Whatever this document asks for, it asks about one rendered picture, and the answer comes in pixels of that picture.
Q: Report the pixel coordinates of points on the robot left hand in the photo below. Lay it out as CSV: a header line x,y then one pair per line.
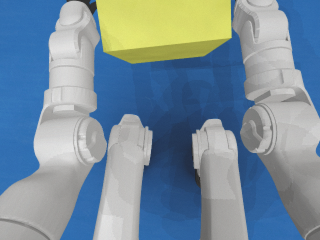
x,y
92,7

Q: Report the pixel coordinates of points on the robot right foot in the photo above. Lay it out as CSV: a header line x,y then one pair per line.
x,y
197,178

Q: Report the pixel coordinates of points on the right robot forearm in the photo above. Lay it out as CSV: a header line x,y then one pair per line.
x,y
267,56

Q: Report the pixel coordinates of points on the left robot upper arm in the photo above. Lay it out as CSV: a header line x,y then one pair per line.
x,y
40,206

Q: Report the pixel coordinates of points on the right robot upper arm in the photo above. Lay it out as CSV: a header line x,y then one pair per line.
x,y
285,136

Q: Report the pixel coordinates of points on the carton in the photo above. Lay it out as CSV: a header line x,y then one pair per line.
x,y
141,31

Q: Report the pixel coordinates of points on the left robot forearm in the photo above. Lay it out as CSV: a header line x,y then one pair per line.
x,y
71,65

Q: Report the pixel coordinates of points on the left robot shin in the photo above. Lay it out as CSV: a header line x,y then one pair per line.
x,y
115,131

